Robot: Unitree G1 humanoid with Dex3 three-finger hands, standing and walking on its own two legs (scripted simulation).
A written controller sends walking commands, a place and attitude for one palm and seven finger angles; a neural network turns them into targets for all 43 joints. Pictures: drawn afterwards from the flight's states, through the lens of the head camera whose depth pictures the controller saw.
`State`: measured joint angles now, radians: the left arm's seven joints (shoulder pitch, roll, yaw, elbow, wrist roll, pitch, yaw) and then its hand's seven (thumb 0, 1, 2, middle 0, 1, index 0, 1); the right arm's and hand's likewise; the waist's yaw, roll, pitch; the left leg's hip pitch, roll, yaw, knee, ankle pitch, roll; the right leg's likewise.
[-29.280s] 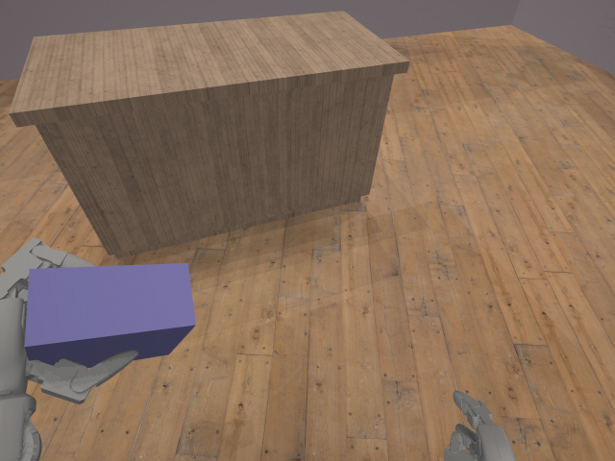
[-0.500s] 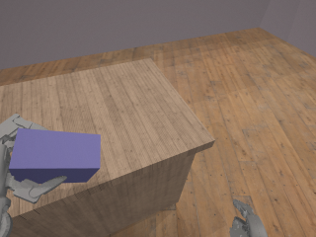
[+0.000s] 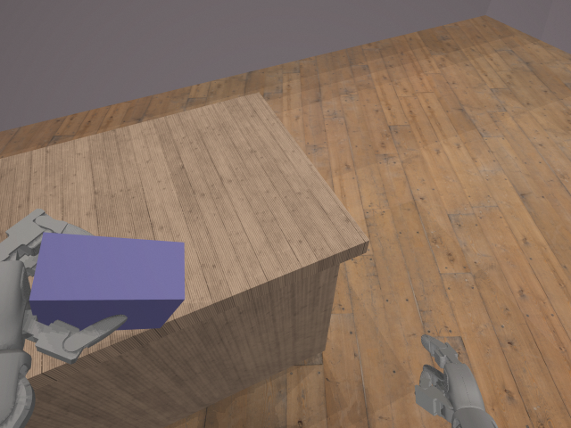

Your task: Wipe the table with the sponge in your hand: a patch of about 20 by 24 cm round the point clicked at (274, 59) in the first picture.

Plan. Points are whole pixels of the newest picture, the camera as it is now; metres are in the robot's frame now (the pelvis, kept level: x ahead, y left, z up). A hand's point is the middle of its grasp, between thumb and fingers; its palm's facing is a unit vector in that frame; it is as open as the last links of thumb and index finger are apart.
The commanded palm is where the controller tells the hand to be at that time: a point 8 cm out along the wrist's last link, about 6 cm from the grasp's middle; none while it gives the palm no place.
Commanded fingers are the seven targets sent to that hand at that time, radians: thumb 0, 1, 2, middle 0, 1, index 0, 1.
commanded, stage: come to a stop and stand still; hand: left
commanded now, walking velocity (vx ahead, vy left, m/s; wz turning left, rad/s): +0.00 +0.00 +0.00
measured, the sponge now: (132, 288) +0.24 +0.19 +0.13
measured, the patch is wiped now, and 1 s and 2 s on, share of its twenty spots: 0.00 0.00 0.00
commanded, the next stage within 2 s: none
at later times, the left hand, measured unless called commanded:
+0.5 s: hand (97, 312) +0.19 +0.20 +0.17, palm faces +0.36 -0.82 -0.44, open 10.7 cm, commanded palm +0.14 +0.24 +0.19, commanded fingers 0.00 0.10 1.30 -1.20 -1.60 -1.20 -1.60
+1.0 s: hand (92, 374) +0.14 +0.18 +0.16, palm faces +0.41 -0.83 -0.39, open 10.7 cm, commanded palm +0.09 +0.22 +0.19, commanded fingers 0.00 0.10 1.30 -1.20 -1.60 -1.20 -1.60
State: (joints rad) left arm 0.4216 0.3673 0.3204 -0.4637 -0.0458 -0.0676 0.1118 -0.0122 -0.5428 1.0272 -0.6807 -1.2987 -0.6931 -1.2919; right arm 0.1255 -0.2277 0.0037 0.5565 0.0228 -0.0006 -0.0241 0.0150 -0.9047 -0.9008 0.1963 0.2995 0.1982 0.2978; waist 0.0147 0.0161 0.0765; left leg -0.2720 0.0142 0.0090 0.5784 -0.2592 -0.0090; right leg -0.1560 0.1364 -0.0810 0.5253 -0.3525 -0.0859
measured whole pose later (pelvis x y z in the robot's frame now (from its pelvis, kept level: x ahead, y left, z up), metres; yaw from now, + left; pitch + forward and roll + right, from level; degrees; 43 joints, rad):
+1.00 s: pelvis -0.07 -0.06 +0.01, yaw +1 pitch -3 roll +1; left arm 0.43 0.34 0.28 -0.40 -0.07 -0.05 0.14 -0.01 -0.54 1.03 -0.68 -1.30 -0.69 -1.29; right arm 0.17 -0.22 0.02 0.61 0.01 -0.04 -0.06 0.01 -0.90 -0.90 0.20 0.30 0.20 0.30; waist 0.04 0.04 0.02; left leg -0.21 0.04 -0.09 0.45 -0.23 0.02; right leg -0.17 0.18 -0.10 0.29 -0.11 -0.03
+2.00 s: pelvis -0.28 -0.37 -0.01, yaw +6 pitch -3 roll +6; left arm 0.51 0.46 0.46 -0.37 -0.12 -0.17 0.08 -0.01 -0.54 1.03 -0.69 -1.29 -0.70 -1.29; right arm 0.27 -0.25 -0.06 0.67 0.03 -0.15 0.00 0.02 -0.91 -0.90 0.19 0.30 0.20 0.30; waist -0.04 0.08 0.10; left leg -0.17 0.01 0.12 0.54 -0.31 0.09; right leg -0.63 0.09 -0.05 1.22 -0.51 0.00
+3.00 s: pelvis -0.59 -0.67 -0.02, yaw +8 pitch +1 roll +3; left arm 0.49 0.43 0.44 -0.43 -0.06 -0.17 0.08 -0.01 -0.54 1.03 -0.69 -1.29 -0.70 -1.29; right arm 0.26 -0.24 -0.04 0.62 0.04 -0.12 -0.03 0.01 -0.90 -0.90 0.20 0.30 0.20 0.30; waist -0.05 0.05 0.00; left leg -0.39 0.06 0.08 0.73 -0.37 0.05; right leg -0.49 -0.06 -0.01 0.89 -0.34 -0.04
